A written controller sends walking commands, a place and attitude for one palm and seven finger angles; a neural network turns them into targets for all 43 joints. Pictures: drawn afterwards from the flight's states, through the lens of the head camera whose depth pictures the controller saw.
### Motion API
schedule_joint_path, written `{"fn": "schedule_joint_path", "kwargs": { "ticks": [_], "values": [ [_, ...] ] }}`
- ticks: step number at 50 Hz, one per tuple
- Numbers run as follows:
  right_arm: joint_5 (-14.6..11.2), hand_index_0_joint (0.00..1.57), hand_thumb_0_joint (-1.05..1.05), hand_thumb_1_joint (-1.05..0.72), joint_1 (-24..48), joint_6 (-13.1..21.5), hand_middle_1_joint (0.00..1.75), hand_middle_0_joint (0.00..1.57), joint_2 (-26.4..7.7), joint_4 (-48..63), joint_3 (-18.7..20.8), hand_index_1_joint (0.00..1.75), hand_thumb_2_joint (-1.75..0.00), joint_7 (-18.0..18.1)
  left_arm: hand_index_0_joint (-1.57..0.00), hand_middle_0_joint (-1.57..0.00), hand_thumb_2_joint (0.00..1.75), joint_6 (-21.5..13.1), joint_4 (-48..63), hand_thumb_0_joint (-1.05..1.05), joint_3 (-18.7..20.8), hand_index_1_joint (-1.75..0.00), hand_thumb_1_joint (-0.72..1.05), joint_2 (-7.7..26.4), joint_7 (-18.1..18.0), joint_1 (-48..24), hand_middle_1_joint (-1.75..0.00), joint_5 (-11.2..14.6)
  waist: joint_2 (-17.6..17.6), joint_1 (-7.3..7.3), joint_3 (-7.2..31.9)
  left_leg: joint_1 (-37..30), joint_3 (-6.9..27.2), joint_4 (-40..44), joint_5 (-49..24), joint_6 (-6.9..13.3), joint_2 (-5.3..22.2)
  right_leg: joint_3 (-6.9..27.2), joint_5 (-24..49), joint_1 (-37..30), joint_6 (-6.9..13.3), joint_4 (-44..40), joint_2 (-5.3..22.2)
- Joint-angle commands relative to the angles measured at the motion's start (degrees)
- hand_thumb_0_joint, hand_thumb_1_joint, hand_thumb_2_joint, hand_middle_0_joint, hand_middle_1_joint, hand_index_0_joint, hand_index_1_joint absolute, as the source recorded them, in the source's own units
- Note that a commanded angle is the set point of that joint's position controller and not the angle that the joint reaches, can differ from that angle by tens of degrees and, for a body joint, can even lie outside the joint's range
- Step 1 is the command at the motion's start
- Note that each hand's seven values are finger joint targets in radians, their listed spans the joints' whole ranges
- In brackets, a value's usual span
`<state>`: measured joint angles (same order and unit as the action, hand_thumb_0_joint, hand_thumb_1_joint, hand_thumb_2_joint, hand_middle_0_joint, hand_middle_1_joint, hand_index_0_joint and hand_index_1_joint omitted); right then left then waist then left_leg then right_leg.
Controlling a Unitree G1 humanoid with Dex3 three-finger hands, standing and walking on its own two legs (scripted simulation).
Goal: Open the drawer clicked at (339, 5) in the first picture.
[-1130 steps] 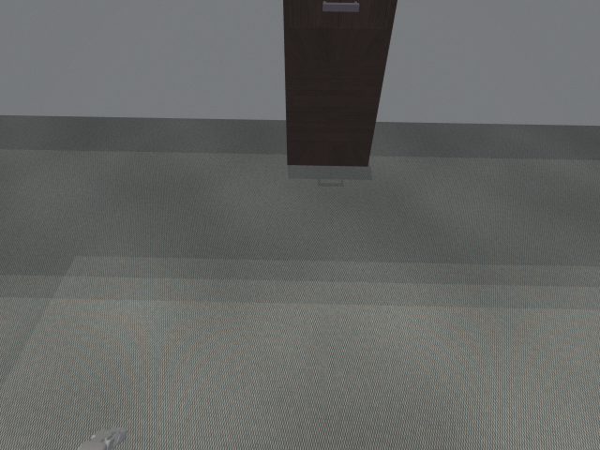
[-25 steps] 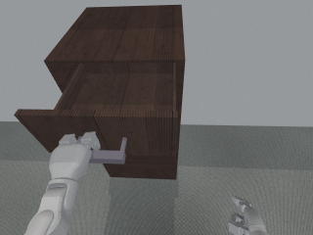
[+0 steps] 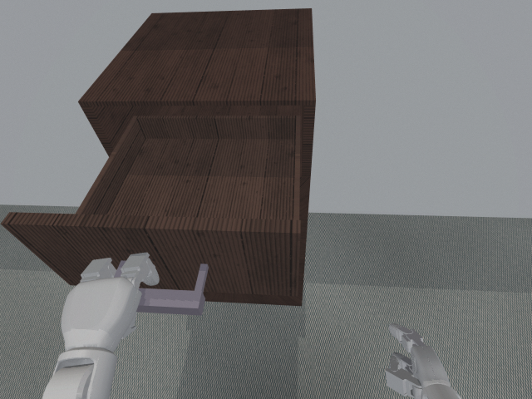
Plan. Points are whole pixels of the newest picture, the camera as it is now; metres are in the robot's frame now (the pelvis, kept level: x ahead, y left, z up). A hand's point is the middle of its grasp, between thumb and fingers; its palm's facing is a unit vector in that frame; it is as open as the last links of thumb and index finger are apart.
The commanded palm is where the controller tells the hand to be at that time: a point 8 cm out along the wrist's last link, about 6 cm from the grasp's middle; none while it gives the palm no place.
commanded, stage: pull the drawer open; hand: left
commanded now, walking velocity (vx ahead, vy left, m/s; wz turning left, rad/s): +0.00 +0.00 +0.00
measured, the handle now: (157, 285) +0.25 +0.19 +0.06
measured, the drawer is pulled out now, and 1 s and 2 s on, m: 0.28 0.30 0.29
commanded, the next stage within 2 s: open the thumb to release the handle in 0.42 s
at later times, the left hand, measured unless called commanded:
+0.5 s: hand (121, 331) +0.19 +0.23 +0.04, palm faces +0.04 -0.13 -0.99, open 5.8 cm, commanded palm +0.17 +0.25 +0.09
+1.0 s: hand (107, 330) +0.19 +0.25 +0.04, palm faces +0.05 -0.08 -1.00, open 11.8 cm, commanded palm +0.17 +0.25 +0.09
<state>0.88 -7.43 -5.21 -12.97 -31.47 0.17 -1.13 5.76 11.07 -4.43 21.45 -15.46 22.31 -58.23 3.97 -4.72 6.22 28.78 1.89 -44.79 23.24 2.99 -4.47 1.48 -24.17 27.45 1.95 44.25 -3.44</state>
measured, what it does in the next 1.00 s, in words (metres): stands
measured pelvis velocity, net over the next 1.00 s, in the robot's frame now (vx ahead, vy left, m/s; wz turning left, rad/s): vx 0.00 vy -0.01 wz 0.00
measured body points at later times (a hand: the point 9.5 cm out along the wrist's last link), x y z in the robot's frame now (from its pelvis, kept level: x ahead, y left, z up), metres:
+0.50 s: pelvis +0.01 +0.00 -0.01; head +0.03 -0.02 +0.44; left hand +0.18 +0.23 +0.09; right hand +0.21 -0.22 -0.09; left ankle -0.01 +0.09 -0.71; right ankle -0.02 -0.10 -0.71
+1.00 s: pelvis +0.00 -0.01 +0.00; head +0.02 -0.03 +0.45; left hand +0.18 +0.25 +0.09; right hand +0.21 -0.22 -0.10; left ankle -0.01 +0.09 -0.71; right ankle -0.02 -0.10 -0.71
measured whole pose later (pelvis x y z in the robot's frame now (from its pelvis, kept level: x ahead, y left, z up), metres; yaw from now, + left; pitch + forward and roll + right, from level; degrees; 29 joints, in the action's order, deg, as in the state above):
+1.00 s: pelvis +0.00 -0.01 +0.00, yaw +0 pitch +8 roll -1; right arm 0.7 -6.5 -6.6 -13.3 -32.0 -0.2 1.0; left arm 1.4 10.9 1.0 24.6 -18.9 26.9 -55.8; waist 3.3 -4.3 6.4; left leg 30.3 2.0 -46.6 24.0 2.4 -3.6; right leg 1.1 -24.5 28.9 2.6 45.7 -4.3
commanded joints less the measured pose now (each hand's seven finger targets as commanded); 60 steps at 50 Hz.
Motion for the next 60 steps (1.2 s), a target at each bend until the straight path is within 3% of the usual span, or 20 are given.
{"fn": "schedule_joint_path", "kwargs": {
  "ticks": [1,10,17,23,25,26,27,28,29,31,33,36,38,41,46,55,56,57,58,60],
  "values": [
    [0.3,0.20,0.00,-0.90,7.3,2.6,0.30,0.20,-5.4,10.4,1.5,0.30,-0.90,0.2,-0.40,-0.40,0.90,-3.2,16.8,0.00,-0.1,-1.35,0.90,3.7,-2.6,-0.7,-1.35,0.8,-1.9,0.50,10.0,-9.7,1.9,4.6,-22.2,-1.8,3.9,-1.3,15.4,0.1,1.1,-4.7,1.4],
    [0.2,0.20,0.00,-0.90,7.3,2.6,0.30,0.20,-5.8,11.7,1.5,0.30,-0.90,0.0,-0.40,-0.40,0.90,-3.5,18.3,0.00,1.9,-1.35,0.90,4.6,-4.0,6.2,-1.35,1.3,-3.2,0.22,9.2,-7.7,1.8,3.6,-19.0,-1.6,4.1,-0.8,13.8,1.3,1.1,-4.2,1.2],
    [-0.4,0.20,0.00,-0.90,6.4,2.5,0.30,0.20,-5.9,12.9,1.2,0.30,-0.90,-0.8,-0.40,-0.40,0.90,-2.8,21.1,0.00,3.4,-1.35,0.90,5.5,-4.5,16.7,-1.35,2.1,-1.1,-1.24,10.5,-7.2,1.1,2.8,-24.5,-1.9,4.9,-0.6,17.7,-0.2,0.9,-2.9,1.6],
    [-0.2,0.20,0.00,-0.90,6.2,2.0,0.30,0.20,-6.5,13.6,1.0,0.30,-0.90,-1.3,-0.40,-0.40,0.90,-2.3,21.8,0.00,4.7,-1.35,0.90,6.2,-5.3,20.4,-1.35,2.4,-2.7,-0.90,9.4,-5.6,1.0,1.9,-25.4,-1.8,5.1,-0.4,19.4,0.5,0.6,-2.1,1.5],
    [-0.3,0.20,0.00,-0.90,6.5,1.9,0.30,0.20,-6.7,13.8,0.9,0.30,-0.90,-1.4,-0.40,-0.40,0.90,-2.2,22.0,0.00,5.5,-1.35,0.90,6.6,-5.9,20.5,-1.35,2.3,-1.5,-0.79,9.7,-5.7,1.3,1.7,-26.1,-2.2,5.3,0.0,19.5,0.9,0.8,-1.7,1.4],
    [0.1,0.20,0.00,-0.90,5.9,0.3,0.30,0.20,-7.8,9.5,0.7,0.30,-0.90,0.6,-0.40,-0.40,0.90,-3.0,16.4,0.00,20.3,-1.35,0.90,22.3,-7.6,1.1,-1.35,-0.6,-3.6,1.29,7.0,-3.6,1.9,2.2,-19.4,-2.5,4.2,1.0,17.8,3.1,1.3,-1.8,0.5],
    [1.1,0.20,0.00,-0.90,7.4,0.2,0.30,0.20,-6.6,10.8,0.6,0.30,-0.90,1.5,-0.40,-0.40,0.87,-3.5,14.5,0.00,17.4,-1.34,0.83,16.9,-8.0,3.2,-1.34,-1.3,-2.1,-1.18,8.1,-4.5,1.0,2.7,-16.8,-2.1,3.0,0.5,17.5,0.9,1.5,-2.1,0.8],
    [0.9,0.20,0.00,-0.90,6.8,0.4,0.30,0.20,-6.0,10.7,0.5,0.30,-0.90,1.6,-0.39,-0.39,0.84,-3.9,11.5,0.00,16.6,-1.34,0.76,15.7,-8.4,5.2,-1.34,-1.3,-3.1,-0.15,6.3,-3.9,1.0,2.4,-16.4,-2.0,2.9,0.5,17.2,2.3,1.5,-2.2,0.7],
    [0.5,0.20,0.00,-0.90,6.9,0.7,0.30,0.20,-6.0,10.6,1.2,0.30,-0.90,1.5,-0.38,-0.38,0.81,-4.4,12.1,0.00,15.9,-1.33,0.69,13.7,-8.6,5.9,-1.33,-0.9,-1.0,-0.74,8.4,-5.0,1.0,2.4,-18.1,-2.2,3.1,0.4,17.5,1.8,1.5,-2.1,0.7],
    [-0.1,0.20,0.00,-0.90,6.1,1.2,0.30,0.20,-6.0,10.2,2.1,0.30,-0.90,1.6,-0.38,-0.38,0.75,-4.2,13.4,0.00,13.8,-1.31,0.55,10.9,-8.0,6.5,-1.31,2.5,1.9,-0.23,12.3,-8.4,1.2,2.0,-22.9,-2.2,3.6,-0.5,19.9,0.2,1.1,-2.3,0.9],
    [-0.3,0.20,0.00,-0.90,5.9,1.4,0.30,0.20,-6.4,9.5,2.7,0.30,-0.90,2.1,-0.36,-0.36,0.69,-4.2,14.5,0.00,15.2,-1.30,0.41,12.6,-7.6,6.5,-1.30,5.0,0.3,0.18,14.0,-9.1,1.2,1.7,-25.0,-2.1,3.7,-0.3,22.8,-1.4,0.6,-2.9,1.0],
    [-0.1,0.20,0.00,-0.90,7.0,1.1,0.30,0.20,-6.6,8.9,2.1,0.30,-0.90,2.5,-0.35,-0.35,0.60,-3.9,11.9,0.00,14.4,-1.27,0.20,12.2,-7.2,5.4,-1.27,4.4,-4.5,0.90,10.9,-6.2,1.1,2.4,-21.0,-1.8,3.3,-0.1,22.7,-1.2,0.3,-3.5,1.1],
    [-0.1,0.20,0.00,-0.90,7.6,1.1,0.30,0.20,-6.5,8.6,2.0,0.30,-0.90,2.5,-0.34,-0.34,0.54,-4.3,10.5,0.00,13.2,-1.26,0.06,11.7,-6.6,4.7,-1.26,3.3,-3.9,0.92,8.6,-5.5,1.1,3.0,-19.8,-1.6,3.3,-0.4,20.8,-0.1,0.4,-4.0,1.2],
    [0.1,0.20,0.00,-0.90,7.6,1.1,0.30,0.20,-6.4,8.9,1.9,0.30,-0.90,2.5,-0.32,-0.32,0.45,-4.6,11.9,0.00,13.1,-1.24,-0.15,12.6,-6.4,3.5,-1.24,2.6,-0.4,0.11,10.6,-7.0,1.0,3.3,-19.6,-1.7,3.3,-0.5,19.0,-0.9,0.7,-4.1,1.4],
    [0.1,0.20,0.00,-0.90,8.1,1.1,0.30,0.20,-6.2,9.1,1.6,0.30,-0.90,2.7,-0.30,-0.30,0.30,-4.4,11.6,0.00,12.2,-1.20,-0.50,12.2,-5.9,2.3,-1.20,2.6,-1.5,0.33,9.6,-6.6,0.7,3.8,-16.2,-1.4,2.9,-0.3,17.1,-1.2,0.7,-5.2,1.4],
    [0.0,0.20,0.00,-0.90,9.0,1.2,0.30,0.20,-6.3,8.7,1.5,0.30,-0.90,3.5,-0.30,-0.30,0.30,-5.3,8.6,0.00,14.7,-1.20,-0.50,15.0,-5.3,0.8,-1.20,2.8,-2.5,-0.07,7.9,-5.3,0.4,4.6,-13.1,-1.1,2.2,1.3,16.8,-2.5,0.7,-7.0,1.5],
    [0.2,0.20,0.00,-0.90,9.4,1.5,0.30,0.20,-5.7,9.6,1.5,0.30,-0.90,2.7,-0.30,-0.30,0.30,-5.1,11.0,0.00,7.1,-1.20,-0.50,7.0,-4.6,3.9,-1.20,3.3,-0.8,-0.09,8.6,-6.4,0.1,4.4,-14.5,-1.1,2.2,0.6,16.9,-2.0,0.7,-6.5,1.8],
    [0.0,0.20,0.00,-0.90,8.5,1.7,0.30,0.20,-5.8,9.1,1.8,0.30,-0.90,2.4,-0.30,-0.30,0.30,-5.4,11.2,0.00,7.4,-1.20,-0.50,8.2,-4.4,2.0,-1.20,3.5,-1.5,0.92,7.6,-6.5,0.5,4.2,-15.1,-1.1,2.6,0.5,16.8,-0.8,0.7,-6.4,1.6],
    [0.0,0.20,0.00,-0.90,8.7,1.7,0.30,0.20,-6.1,9.2,2.0,0.30,-0.90,2.4,-0.30,-0.30,0.30,-5.6,12.3,0.00,7.8,-1.20,-0.50,8.7,-4.3,1.6,-1.20,3.7,-0.4,0.55,8.2,-6.9,0.5,4.4,-15.1,-1.2,2.6,0.3,16.4,-1.0,0.7,-6.5,1.6],
    [0.4,0.20,0.00,-0.90,9.0,1.5,0.30,0.20,-6.5,9.1,1.7,0.30,-0.90,2.7,-0.30,-0.30,0.30,-5.6,11.8,0.00,10.6,-1.20,-0.50,11.9,-4.8,0.7,-1.20,3.0,-2.4,0.40,8.2,-5.8,0.4,4.4,-13.5,-1.1,2.4,1.0,16.0,-1.5,0.6,-6.9,1.6]
  ]
}}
